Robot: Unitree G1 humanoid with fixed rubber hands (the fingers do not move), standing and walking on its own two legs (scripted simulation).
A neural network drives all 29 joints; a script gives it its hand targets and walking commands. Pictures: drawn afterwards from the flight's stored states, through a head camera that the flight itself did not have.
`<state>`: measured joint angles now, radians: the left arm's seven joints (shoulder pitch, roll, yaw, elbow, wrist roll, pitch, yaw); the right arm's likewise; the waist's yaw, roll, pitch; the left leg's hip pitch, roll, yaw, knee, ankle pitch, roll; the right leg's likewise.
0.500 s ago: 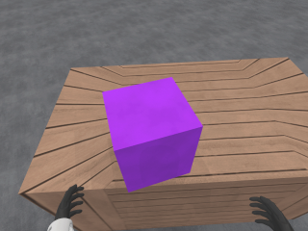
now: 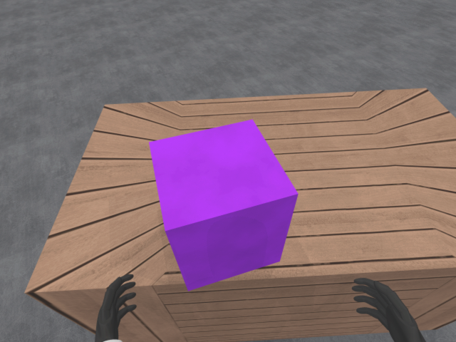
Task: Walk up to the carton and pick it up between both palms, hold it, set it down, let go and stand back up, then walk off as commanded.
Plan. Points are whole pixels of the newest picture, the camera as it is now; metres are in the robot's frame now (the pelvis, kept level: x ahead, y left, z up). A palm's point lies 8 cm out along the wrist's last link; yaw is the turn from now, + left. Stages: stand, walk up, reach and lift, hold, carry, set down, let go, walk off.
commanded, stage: reach and lift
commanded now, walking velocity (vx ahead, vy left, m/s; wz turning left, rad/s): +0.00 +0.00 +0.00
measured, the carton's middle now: (219, 206) +0.39 +0.03 +0.00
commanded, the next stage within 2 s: none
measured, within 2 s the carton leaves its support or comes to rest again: neither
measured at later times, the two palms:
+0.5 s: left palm (119, 322) +0.18 +0.19 -0.02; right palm (392, 309) +0.18 -0.25 -0.02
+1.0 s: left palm (112, 290) +0.22 +0.20 +0.03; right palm (370, 255) +0.25 -0.22 +0.03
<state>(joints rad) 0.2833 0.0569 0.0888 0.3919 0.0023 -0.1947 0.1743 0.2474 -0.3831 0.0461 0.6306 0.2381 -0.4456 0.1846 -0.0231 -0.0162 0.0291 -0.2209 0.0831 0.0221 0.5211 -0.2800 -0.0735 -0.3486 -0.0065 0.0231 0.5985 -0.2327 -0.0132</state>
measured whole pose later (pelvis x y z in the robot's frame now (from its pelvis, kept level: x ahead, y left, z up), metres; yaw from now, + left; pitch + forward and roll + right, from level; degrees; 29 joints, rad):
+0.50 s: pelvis +0.00 +0.00 +0.00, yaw +0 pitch -1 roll +2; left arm 0.31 0.01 0.02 0.29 0.00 -0.24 0.24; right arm 0.23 -0.38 0.08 0.55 0.35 -0.47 0.21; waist 0.00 -0.02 0.02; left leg -0.22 0.08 0.02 0.52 -0.28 -0.08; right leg -0.35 -0.01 0.02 0.60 -0.24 -0.01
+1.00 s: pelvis +0.01 +0.00 +0.00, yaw +0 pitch +0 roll +2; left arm 0.26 0.04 0.02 0.01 0.00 0.05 0.23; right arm 0.10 -0.38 0.08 0.31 0.34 -0.21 0.14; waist 0.02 -0.03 0.01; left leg -0.21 0.08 0.02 0.48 -0.27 -0.08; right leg -0.35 -0.01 0.02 0.58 -0.23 -0.02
